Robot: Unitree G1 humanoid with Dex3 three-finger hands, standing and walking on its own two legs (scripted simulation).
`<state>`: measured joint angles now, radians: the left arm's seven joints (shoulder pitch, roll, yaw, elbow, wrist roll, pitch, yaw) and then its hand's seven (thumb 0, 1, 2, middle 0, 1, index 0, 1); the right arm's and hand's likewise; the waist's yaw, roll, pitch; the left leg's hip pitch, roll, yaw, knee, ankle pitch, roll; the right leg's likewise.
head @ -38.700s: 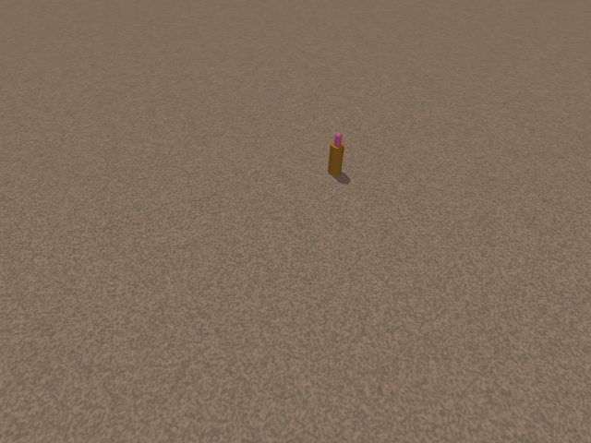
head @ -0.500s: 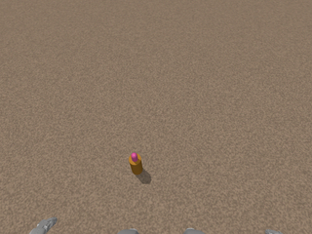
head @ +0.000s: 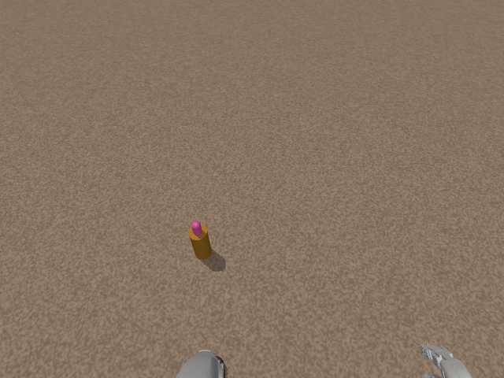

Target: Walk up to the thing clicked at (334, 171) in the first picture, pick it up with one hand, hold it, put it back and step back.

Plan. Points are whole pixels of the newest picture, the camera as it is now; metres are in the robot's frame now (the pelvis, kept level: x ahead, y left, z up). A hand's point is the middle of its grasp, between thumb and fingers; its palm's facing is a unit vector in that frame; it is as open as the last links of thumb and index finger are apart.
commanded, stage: step back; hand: left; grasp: from the side
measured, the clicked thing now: (199, 238) +0.69 +0.21 -0.63
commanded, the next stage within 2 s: stand in 1.84 s
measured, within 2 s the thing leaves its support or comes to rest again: neither
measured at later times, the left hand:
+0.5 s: hand out of the picture -0.04 +0.25 -0.13, palm faces +0.06 -0.93 -0.36, open 7.4 cm
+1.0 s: hand out of the picture -0.28 +0.24 -0.13, palm faces +0.13 -0.90 -0.42, open 7.4 cm
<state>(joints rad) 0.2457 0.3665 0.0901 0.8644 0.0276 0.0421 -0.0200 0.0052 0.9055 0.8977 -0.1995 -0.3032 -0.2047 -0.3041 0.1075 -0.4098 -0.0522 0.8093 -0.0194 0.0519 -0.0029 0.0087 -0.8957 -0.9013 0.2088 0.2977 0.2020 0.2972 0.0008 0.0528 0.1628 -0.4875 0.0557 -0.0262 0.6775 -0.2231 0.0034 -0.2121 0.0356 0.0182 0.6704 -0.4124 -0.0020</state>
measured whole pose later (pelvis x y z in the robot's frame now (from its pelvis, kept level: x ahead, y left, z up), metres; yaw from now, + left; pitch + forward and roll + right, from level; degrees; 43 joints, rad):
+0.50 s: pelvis -0.16 -0.02 +0.01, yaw +3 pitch -3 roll -1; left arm 0.12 0.39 0.08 0.80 0.01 0.06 0.00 0.01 0.90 0.90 -0.20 -0.30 -0.21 -0.30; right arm 0.16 -0.36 -0.03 0.84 -0.04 0.03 -0.01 0.01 -0.90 -0.90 0.21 0.30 0.20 0.30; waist -0.01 -0.02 0.16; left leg -0.35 0.01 -0.02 0.62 -0.23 0.02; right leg -0.44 0.08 0.13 1.15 -0.52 -0.01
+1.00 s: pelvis -0.31 -0.05 +0.01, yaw +6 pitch -3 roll +2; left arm 0.23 0.39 0.07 0.89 0.03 0.02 0.00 0.01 0.90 0.90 -0.20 -0.30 -0.21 -0.30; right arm 0.23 -0.37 -0.05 0.96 -0.04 0.03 0.01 0.01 -0.90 -0.90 0.21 0.30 0.20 0.30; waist 0.04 -0.02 0.11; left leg -0.23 -0.06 -0.01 0.61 -0.33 0.01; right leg -0.36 -0.07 -0.01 0.74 -0.37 -0.02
